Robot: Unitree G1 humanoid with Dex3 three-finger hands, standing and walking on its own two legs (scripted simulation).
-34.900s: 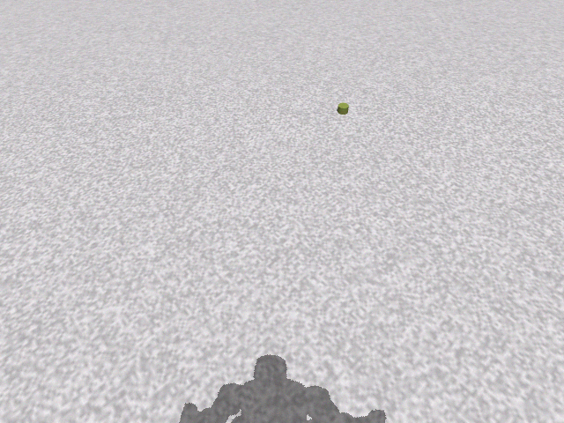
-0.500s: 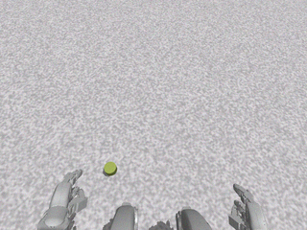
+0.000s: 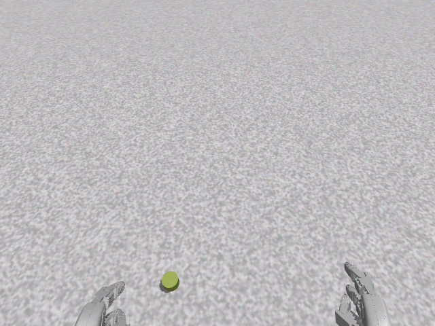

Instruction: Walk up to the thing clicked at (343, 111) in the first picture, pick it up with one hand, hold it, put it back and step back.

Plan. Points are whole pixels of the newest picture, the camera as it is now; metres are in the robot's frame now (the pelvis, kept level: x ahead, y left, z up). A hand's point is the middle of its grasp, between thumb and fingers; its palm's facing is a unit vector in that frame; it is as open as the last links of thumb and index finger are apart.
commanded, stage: home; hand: left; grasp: from above
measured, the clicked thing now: (170, 281) +0.46 +0.23 -0.69
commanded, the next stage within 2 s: stand in 1.78 s
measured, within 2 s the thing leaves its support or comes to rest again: neither
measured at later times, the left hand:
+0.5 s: hand out of the picture +0.16 +0.18 -0.05, palm faces +0.04 -0.98 -0.20, open 7.4 cm
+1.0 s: hand out of the picture +0.16 +0.18 -0.05, palm faces +0.04 -0.98 -0.20, open 7.4 cm
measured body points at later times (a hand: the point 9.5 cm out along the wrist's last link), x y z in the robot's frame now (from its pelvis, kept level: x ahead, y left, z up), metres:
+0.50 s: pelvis -0.01 +0.00 +0.00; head +0.01 +0.01 +0.45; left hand +0.15 +0.23 -0.03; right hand +0.15 -0.24 -0.06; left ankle +0.01 +0.12 -0.68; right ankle -0.02 -0.12 -0.68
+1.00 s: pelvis +0.00 +0.00 +0.00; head +0.02 +0.01 +0.45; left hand +0.16 +0.23 -0.03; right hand +0.16 -0.24 -0.06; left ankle +0.01 +0.12 -0.68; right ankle -0.02 -0.12 -0.68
